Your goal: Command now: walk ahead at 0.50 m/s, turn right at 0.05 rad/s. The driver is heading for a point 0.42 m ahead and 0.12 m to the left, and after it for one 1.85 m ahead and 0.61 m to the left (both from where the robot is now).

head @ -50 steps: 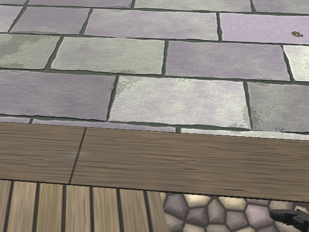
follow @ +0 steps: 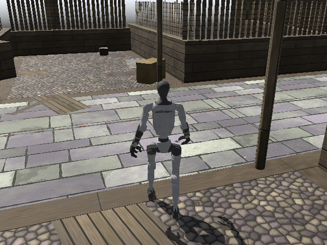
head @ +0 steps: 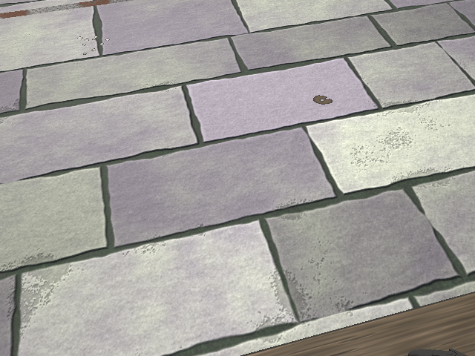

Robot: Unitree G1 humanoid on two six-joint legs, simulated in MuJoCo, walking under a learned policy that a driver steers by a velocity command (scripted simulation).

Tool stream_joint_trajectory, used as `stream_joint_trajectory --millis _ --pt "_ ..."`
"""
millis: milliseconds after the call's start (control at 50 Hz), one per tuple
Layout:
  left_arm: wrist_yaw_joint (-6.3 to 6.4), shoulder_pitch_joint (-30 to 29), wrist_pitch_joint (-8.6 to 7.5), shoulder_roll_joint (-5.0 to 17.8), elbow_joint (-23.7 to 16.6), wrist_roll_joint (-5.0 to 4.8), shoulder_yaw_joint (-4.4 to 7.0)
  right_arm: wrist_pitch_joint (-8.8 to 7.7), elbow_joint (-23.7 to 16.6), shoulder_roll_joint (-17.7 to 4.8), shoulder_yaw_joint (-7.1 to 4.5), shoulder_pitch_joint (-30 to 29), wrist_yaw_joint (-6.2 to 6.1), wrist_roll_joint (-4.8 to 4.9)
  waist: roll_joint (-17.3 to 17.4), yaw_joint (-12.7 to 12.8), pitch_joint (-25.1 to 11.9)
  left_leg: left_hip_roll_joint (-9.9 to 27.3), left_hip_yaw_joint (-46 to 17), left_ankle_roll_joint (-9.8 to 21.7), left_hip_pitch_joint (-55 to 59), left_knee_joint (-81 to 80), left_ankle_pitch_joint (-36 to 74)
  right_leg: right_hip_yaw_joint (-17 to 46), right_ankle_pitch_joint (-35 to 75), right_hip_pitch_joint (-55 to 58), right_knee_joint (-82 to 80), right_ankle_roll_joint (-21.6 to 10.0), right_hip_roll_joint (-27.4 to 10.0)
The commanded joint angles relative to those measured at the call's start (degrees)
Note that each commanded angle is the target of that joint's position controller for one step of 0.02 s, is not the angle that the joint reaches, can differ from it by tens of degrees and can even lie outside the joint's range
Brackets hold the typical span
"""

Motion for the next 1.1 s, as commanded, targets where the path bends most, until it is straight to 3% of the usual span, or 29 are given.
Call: stream_joint_trajectory --millis 20,40,60,80,100,120,160,180,240,400,480,540,560,580,600,620,640,680,720,760,820,880,960,980,1000,1020,1040,1080,1100 --pt "0.62 -0.7 0.26 10.2 -1.7 -0.22 2.64 -1.26 -3.7 -7.4 -2.32 0.0 0.27 -0.09 -7.7 -4.0 0.3 -2.0 1.8 2.8 5.8 -2.8 -4.8 7.2 32.8 0.3 3.5 -7.9 -16.4" --pt "0.76 -1.1 0.59 9.3 -1.7 0.02 2.21 -1.28 -1.4 -9.4 -3.52 7.4 -0.10 -0.33 -6.8 -7.6 -4.4 -3.8 3.5 4.3 16.1 -3.3 -4.4 5.0 40.3 -1.1 12.4 -6.4 -13.4" --pt "1.04 -0.4 0.67 6.7 -2.6 0.96 1.03 -1.25 0.5 -13.2 -4.70 17.0 -0.60 -0.84 -2.6 -11.1 -12.6 3.3 -4.0 7.6 32.3 -0.7 -0.6 2.0 31.8 -9.8 28.0 -4.2 -10.1" --pt "0.63 6.9 -0.44 1.0 -3.7 0.77 -0.69 -0.88 1.6 -18.3 -5.94 21.6 -0.60 -1.33 12.9 -8.4 -20.2 16.6 -31.5 17.3 53.1 -6.0 -13.0 0.4 2.2 -33.6 50.4 0.5 0.0" --pt "0.37 4.6 -1.57 4.4 -2.8 0.33 -0.20 -0.81 1.5 -13.2 -4.54 22.7 -0.36 -0.20 11.7 -10.7 -21.9 17.4 -41.9 17.5 55.1 -13.2 -21.7 8.5 -13.8 -41.1 57.3 0.2 0.0" --pt "0.01 -0.7 -2.10 7.9 -4.2 -1.06 0.78 -0.79 1.1 -10.9 -3.72 18.9 -0.54 -0.02 7.5 -10.4 -13.3 16.0 -33.9 14.6 48.8 -14.0 -24.3 8.0 -10.2 -46.1 59.9 -0.5 -3.2" --pt "0.39 -6.5 -2.14 7.3 -5.5 -0.07 0.69 -0.53 0.0 -8.3 -2.88 11.9 -0.65 -0.83 1.1 -7.6 -4.2 12.0 -22.4 12.6 33.2 -16.4 -15.9 5.1 -1.3 -43.7 53.9 -0.8 -8.1" --pt "0.50 -5.5 -1.60 6.8 -5.3 0.25 0.94 -0.78 -0.3 -6.9 -2.37 10.2 -0.62 -1.43 2.5 -5.6 -3.1 10.3 -19.1 12.1 28.2 -18.0 -11.9 5.6 1.4 -39.9 51.3 -0.7 -9.8" --pt "0.70 -3.4 -0.09 4.4 -4.4 0.45 0.61 -1.56 0.4 -7.2 -2.52 9.8 -0.72 -0.99 3.1 -3.6 -2.3 8.8 -13.2 13.2 23.1 -21.9 -5.7 4.7 4.6 -36.6 46.7 0.6 -10.6" --pt "-0.19 -17.2 -1.01 1.5 -7.3 0.90 -0.60 -0.39 3.7 -9.7 -3.05 14.6 -2.40 -0.37 0.9 -7.5 2.1 5.7 -2.1 10.5 25.3 -22.5 6.9 1.3 24.5 -36.0 20.6 2.5 -8.2" --pt "-1.48 -19.6 -1.77 2.3 -8.3 0.99 -0.34 1.18 5.6 -10.0 -3.08 16.8 -2.84 -0.10 2.6 -8.0 0.5 7.3 -2.2 8.7 30.6 -15.8 15.1 1.2 24.5 -32.0 14.4 0.8 -5.4" --pt "-1.43 -10.3 -2.08 5.5 -5.1 2.03 1.10 1.82 5.5 -10.1 -3.18 13.6 -3.26 0.26 2.4 -2.3 -4.4 5.3 -2.1 5.4 31.9 -4.6 20.4 0.2 26.4 -19.3 8.5 -2.2 -3.1" --pt "-0.93 -5.5 -2.24 9.1 -4.0 2.62 2.04 1.63 5.1 -8.1 -2.49 15.1 -3.31 -0.67 -1.8 -1.2 -9.5 1.5 0.2 2.8 27.7 4.9 13.2 3.4 46.5 -8.3 10.1 -4.3 -7.8" --pt "-0.40 -2.2 -1.71 11.8 -4.0 3.93 2.09 0.96 5.1 -3.5 -0.85 22.0 -2.92 -2.13 -12.9 -3.2 -18.1 -4.1 1.4 -1.0 11.3 22.9 -14.9 18.1 66.5 12.2 15.3 -12.7 -21.6" --pt "-0.49 -1.1 -0.81 7.8 -3.2 2.69 1.00 0.99 7.1 -3.0 -0.36 26.0 -2.50 -1.09 -17.9 -3.0 -25.3 -6.2 -3.3 -2.9 6.3 33.3 -41.2 27.3 65.2 15.6 13.2 -18.5 -27.1" --pt "-0.90 -2.9 -0.09 6.4 -3.3 1.48 0.54 1.55 7.2 -8.0 -1.69 23.4 -2.30 0.22 -12.5 -2.2 -22.2 -3.9 -5.9 -3.1 4.2 36.9 -41.2 25.3 50.8 9.7 10.2 -17.1 -24.4" --pt "-0.85 -7.3 0.29 5.6 -3.7 1.24 0.27 2.41 5.9 -8.4 -1.95 18.2 -2.66 0.84 -9.1 -2.7 -15.1 -2.1 -4.0 -3.2 1.3 36.8 -38.5 21.6 39.5 2.8 7.5 -14.7 -21.8" --pt "-0.67 -14.6 0.46 3.8 -4.1 1.95 -0.52 4.65 5.4 -7.4 -2.29 14.6 -3.88 -0.29 -7.5 -5.5 -7.6 1.1 -3.6 -3.8 5.4 29.7 -32.4 16.1 26.3 -12.5 2.1 -11.9 -18.2" --pt "-0.39 -18.0 0.43 3.7 -3.4 3.17 -0.37 6.10 6.8 -5.0 -1.90 17.3 -4.72 -0.41 -10.6 -7.6 -6.3 0.6 -1.8 -4.3 14.0 22.6 -27.9 10.3 21.8 -21.2 -1.0 -10.9 -15.6" --pt "0.21 -18.5 0.28 4.4 -2.6 3.26 -0.08 6.44 7.0 -4.7 -1.89 17.2 -5.13 -0.56 -10.9 -7.3 -7.1 0.1 -0.7 -3.9 17.4 17.6 -24.2 7.3 20.1 -22.1 -1.4 -11.2 -15.4" --pt "1.69 -17.5 1.48 7.3 -1.7 2.25 0.92 6.84 4.9 -6.9 -2.69 13.1 -4.99 -0.30 -10.1 -5.4 -6.6 -0.1 0.5 -2.8 15.4 16.7 -21.8 8.2 11.7 -19.7 -2.6 -12.3 -18.3" --pt "2.74 -17.4 2.79 7.7 -1.0 1.59 1.26 7.11 3.2 -6.5 -3.06 10.7 -4.61 -0.22 -9.2 -4.7 -4.4 0.1 1.3 -1.6 13.2 15.5 -23.2 8.2 8.0 -17.7 -2.7 -12.0 -20.0" --pt "3.12 -19.2 4.28 7.2 -0.3 -0.13 1.53 6.91 4.1 -5.9 -3.73 14.7 -3.42 -0.73 -7.4 -7.7 -3.6 -2.5 3.8 1.9 20.9 0.1 -14.8 2.4 10.2 -17.7 4.6 -7.4 -17.2" --pt "3.04 -16.8 4.61 5.3 0.6 -0.35 1.31 6.80 3.5 -8.5 -4.42 15.3 -3.34 -1.24 -1.2 -7.2 -2.1 1.4 -3.8 4.8 22.5 -8.9 -9.3 -2.1 6.6 -20.2 13.4 -2.8 -13.4" --pt "2.71 -15.7 4.53 2.0 -0.7 1.75 0.68 6.83 1.7 -14.4 -5.57 14.2 -4.23 -0.88 14.6 -3.8 -1.0 13.5 -21.9 11.4 26.8 -12.4 6.0 -8.3 -7.7 -32.0 28.7 3.3 -4.2" --pt "3.10 -23.0 4.16 3.5 -3.1 1.93 1.10 5.81 1.1 -15.5 -5.58 15.6 -3.82 -2.59 15.6 -8.1 -0.4 17.8 -29.8 18.4 23.7 -16.2 6.6 -1.1 -17.5 -37.7 39.0 3.6 0.4" --pt "3.12 -23.2 4.10 4.9 -2.9 1.29 1.70 4.50 0.6 -13.9 -5.34 14.0 -3.73 -3.18 9.6 -6.8 -1.0 15.1 -26.0 17.3 24.0 -15.7 5.2 3.1 -14.7 -38.4 45.4 3.1 -1.3" --pt "3.49 -19.8 4.42 5.8 -0.4 1.27 2.46 3.53 -0.9 -11.6 -5.08 8.4 -4.10 -0.91 3.8 -4.3 -2.4 10.5 -19.0 11.8 25.9 -13.2 6.1 4.5 -7.3 -39.1 46.5 3.2 -2.8" --pt "3.64 -19.8 4.40 6.1 -0.3 1.60 2.66 3.60 -1.3 -10.9 -4.83 7.5 -4.36 -0.16 3.5 -4.0 -3.1 9.8 -18.0 11.2 26.5 -12.6 8.2 4.7 -4.9 -38.4 46.6 3.7 -3.0"
Velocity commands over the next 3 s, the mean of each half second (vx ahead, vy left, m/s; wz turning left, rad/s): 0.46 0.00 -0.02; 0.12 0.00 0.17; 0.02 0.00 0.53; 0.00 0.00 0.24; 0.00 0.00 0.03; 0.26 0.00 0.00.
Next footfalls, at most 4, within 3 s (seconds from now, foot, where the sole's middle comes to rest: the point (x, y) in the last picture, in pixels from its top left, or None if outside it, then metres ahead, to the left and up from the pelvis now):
0.06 left None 0.21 0.13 -0.77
0.56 right None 0.48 -0.11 -0.77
0.98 left None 0.40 0.12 -0.77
1.44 right None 0.48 -0.09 -0.77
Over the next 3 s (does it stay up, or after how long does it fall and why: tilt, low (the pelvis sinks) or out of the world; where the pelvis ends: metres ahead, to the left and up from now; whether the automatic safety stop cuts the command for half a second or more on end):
stays up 0.49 0.04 0.01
